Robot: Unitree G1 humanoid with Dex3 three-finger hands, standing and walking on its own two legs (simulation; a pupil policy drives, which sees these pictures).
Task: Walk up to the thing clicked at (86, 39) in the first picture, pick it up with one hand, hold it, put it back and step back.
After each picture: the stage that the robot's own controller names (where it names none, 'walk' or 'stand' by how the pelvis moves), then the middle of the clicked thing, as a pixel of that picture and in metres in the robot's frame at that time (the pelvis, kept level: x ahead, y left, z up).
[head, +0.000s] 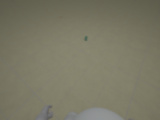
stand; (85, 38) +1.86 +0.13 -0.72
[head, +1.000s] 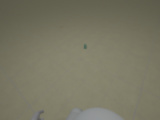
walk; (85, 46) +1.74 +0.26 -0.71
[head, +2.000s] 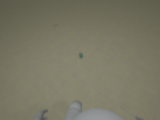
walk; (80, 55) +1.19 +0.28 -0.72
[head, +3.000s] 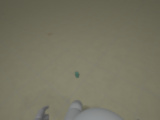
walk; (77, 74) +0.75 +0.27 -0.72
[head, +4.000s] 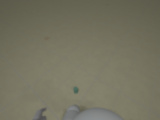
walk; (75, 90) +0.49 +0.21 -0.71
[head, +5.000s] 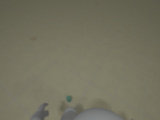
stand; (68, 99) +0.34 +0.21 -0.70
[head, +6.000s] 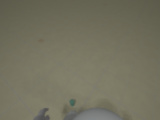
stand; (72, 102) +0.31 +0.19 -0.72
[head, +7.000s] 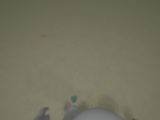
stand; (73, 99) +0.30 +0.19 -0.71
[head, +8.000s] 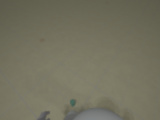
stand; (72, 102) +0.30 +0.19 -0.72
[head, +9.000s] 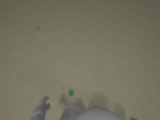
stand; (70, 93) +0.35 +0.16 -0.70
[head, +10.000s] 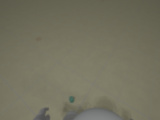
stand; (71, 99) +0.33 +0.20 -0.72
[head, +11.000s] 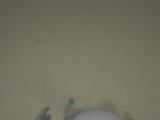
stand; (71, 102) +0.32 +0.22 -0.72
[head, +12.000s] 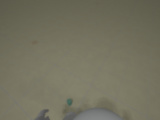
stand; (69, 102) +0.31 +0.23 -0.72
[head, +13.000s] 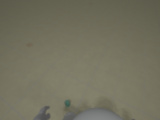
stand; (67, 103) +0.30 +0.26 -0.72
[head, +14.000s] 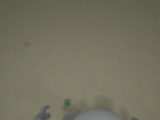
stand; (67, 102) +0.30 +0.25 -0.72
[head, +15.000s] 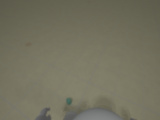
stand; (69, 101) +0.31 +0.24 -0.72
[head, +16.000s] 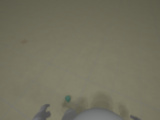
stand; (67, 98) +0.31 +0.25 -0.72
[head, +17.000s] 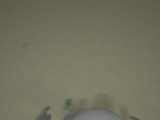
stand; (68, 102) +0.28 +0.25 -0.72
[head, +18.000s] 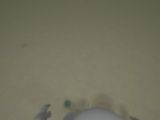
stand; (67, 103) +0.27 +0.25 -0.72
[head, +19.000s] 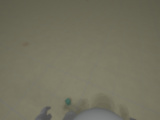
stand; (68, 101) +0.30 +0.25 -0.72
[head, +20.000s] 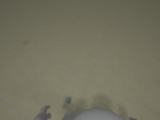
stand; (68, 100) +0.31 +0.24 -0.72
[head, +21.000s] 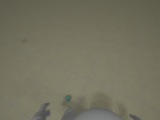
stand; (68, 98) +0.31 +0.24 -0.72
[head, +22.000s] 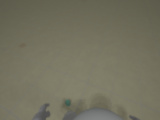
stand; (67, 102) +0.29 +0.24 -0.72
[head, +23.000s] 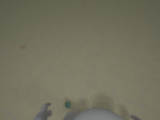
stand; (67, 104) +0.27 +0.25 -0.72
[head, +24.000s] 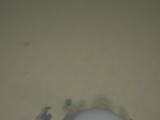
stand; (68, 102) +0.29 +0.24 -0.72
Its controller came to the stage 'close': no
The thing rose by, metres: 0.00
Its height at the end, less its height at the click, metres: +0.00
